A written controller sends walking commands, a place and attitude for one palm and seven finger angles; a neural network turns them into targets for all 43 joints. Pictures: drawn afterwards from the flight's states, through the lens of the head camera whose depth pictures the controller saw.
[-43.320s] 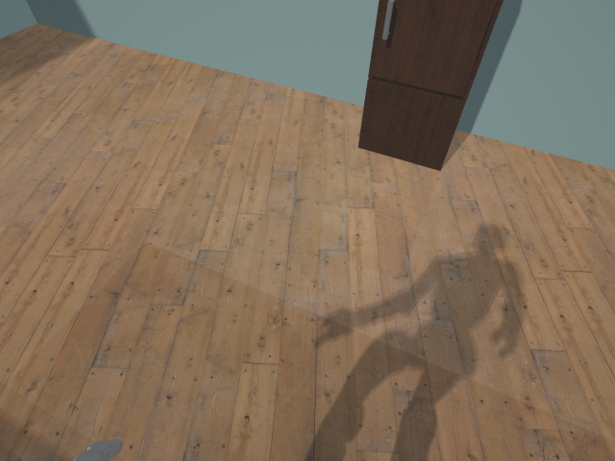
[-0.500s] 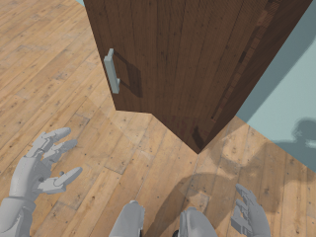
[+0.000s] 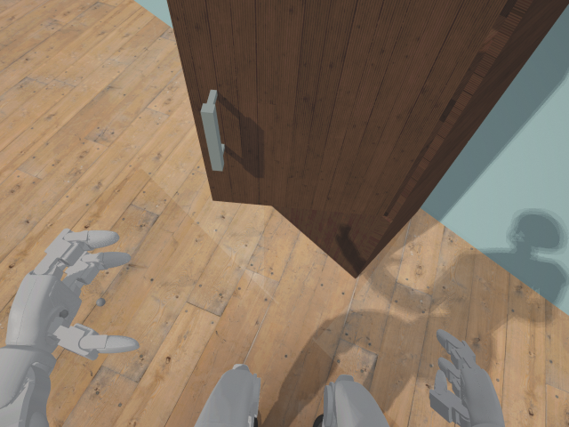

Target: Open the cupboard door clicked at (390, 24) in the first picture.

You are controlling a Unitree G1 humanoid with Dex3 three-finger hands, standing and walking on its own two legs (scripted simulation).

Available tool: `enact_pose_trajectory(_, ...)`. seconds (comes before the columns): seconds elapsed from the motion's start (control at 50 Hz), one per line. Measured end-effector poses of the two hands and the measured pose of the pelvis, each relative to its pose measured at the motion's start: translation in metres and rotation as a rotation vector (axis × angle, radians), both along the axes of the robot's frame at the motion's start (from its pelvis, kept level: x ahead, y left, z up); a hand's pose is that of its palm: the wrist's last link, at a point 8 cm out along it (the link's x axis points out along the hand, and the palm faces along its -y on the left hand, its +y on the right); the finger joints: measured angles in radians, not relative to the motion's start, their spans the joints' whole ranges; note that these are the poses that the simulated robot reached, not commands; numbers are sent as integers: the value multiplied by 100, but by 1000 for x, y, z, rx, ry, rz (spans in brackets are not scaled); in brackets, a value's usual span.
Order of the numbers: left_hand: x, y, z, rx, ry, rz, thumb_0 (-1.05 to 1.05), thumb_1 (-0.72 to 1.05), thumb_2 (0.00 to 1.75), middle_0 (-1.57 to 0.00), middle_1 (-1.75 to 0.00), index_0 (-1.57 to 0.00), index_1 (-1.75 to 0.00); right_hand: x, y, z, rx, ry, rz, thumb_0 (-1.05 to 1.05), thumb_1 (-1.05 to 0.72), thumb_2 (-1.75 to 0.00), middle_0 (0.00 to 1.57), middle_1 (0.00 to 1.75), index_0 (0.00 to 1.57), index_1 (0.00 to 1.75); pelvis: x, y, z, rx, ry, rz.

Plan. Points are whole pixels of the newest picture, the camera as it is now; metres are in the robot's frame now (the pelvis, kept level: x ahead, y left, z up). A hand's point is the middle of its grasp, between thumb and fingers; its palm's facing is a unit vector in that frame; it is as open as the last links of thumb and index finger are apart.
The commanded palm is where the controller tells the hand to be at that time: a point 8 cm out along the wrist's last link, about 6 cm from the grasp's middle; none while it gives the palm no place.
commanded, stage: raise the hand with hooked fingers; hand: left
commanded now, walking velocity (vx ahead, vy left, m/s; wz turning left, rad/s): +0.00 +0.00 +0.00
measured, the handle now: (215, 132) +0.56 +0.17 +0.02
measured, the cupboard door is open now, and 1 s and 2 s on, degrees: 40 40 40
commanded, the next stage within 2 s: move the hooked fingers beside the handle in 0.92 s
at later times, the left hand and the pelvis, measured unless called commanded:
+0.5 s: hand (84, 276) +0.28 +0.28 +0.04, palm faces +0.00 -1.00 -0.05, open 14.0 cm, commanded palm +0.26 +0.32 +0.04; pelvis +0.00 +0.00 +0.00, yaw +0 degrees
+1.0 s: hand (95, 276) +0.29 +0.27 +0.04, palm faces +0.00 -1.00 -0.05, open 14.0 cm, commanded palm +0.27 +0.31 +0.04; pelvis +0.00 -0.01 +0.00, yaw +0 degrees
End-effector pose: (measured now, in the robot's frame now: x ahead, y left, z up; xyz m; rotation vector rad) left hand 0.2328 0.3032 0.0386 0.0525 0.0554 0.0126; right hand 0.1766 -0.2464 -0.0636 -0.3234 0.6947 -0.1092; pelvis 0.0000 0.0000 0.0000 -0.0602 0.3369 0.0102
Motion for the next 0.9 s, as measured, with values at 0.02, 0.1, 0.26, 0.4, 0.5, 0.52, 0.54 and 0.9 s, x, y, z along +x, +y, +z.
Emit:
enact_pose_trajectory(0.02,1,2,0,0,0,0,0,-30,39,-29,-107,-29,-107,2,2,0,2,-3,6,2,-90,-90,20,30,20,30,0,0,0,-1,0,1)
enact_pose_trajectory(0.1,4,10,1,-1,-1,0,0,-39,35,-29,-113,-30,-113,6,10,1,12,-6,24,2,-90,-90,20,30,20,30,0,2,0,-6,3,3)
enact_pose_trajectory(0.26,13,21,1,-4,0,-5,-1,-47,31,-30,-119,-30,-118,0,13,-5,14,21,28,2,-90,-90,20,30,20,30,0,3,-2,-10,9,3)
enact_pose_trajectory(0.4,22,27,3,1,-6,-9,-1,-49,30,-30,-120,-30,-119,-12,4,-10,2,60,2,2,-90,-90,20,30,20,30,-1,2,-3,-9,15,-1)
enact_pose_trajectory(0.5,29,29,4,-1,-7,-13,-1,-50,30,-30,-120,-30,-120,-20,-3,-12,-6,83,-19,2,-90,-90,20,30,20,30,-1,1,-3,-7,21,-4)
enact_pose_trajectory(0.52,30,28,4,-4,-6,-15,-1,-50,30,-30,-120,-30,-120,-22,-4,-12,-7,86,-23,2,-90,-90,20,30,20,30,-1,1,-3,-6,22,-5)
enact_pose_trajectory(0.54,31,27,3,-6,-4,-18,-1,-50,30,-30,-120,-30,-120,-23,-6,-12,-8,88,-27,2,-90,-90,20,30,20,30,-1,0,-3,-5,24,-7)
enact_pose_trajectory(0.9,31,18,2,-3,-3,-11,-1,-50,30,-30,-120,-30,-120,-16,-9,-13,5,80,-29,2,-90,-90,20,30,20,30,2,-5,-3,0,27,-9)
